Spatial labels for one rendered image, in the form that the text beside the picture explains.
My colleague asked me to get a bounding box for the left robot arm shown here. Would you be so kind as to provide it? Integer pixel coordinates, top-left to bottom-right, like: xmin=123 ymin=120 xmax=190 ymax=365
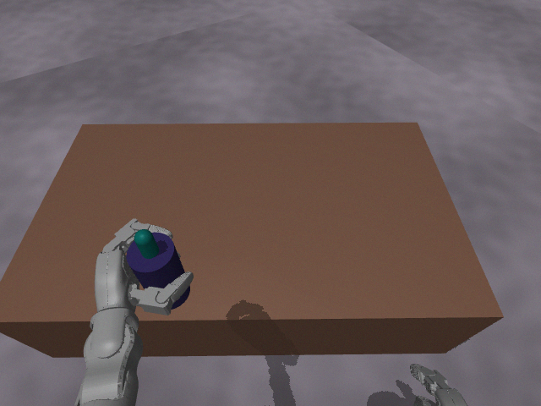
xmin=74 ymin=307 xmax=143 ymax=406

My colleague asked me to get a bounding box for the right robot hand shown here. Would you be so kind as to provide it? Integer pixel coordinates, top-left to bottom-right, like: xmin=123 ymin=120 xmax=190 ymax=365
xmin=410 ymin=364 xmax=467 ymax=406

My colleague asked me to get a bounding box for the left robot hand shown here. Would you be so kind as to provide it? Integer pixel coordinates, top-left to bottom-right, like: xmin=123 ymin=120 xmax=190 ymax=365
xmin=95 ymin=218 xmax=194 ymax=315

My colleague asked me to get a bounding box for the bottle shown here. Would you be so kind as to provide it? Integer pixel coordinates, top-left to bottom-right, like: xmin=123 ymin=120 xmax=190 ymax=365
xmin=126 ymin=229 xmax=190 ymax=310

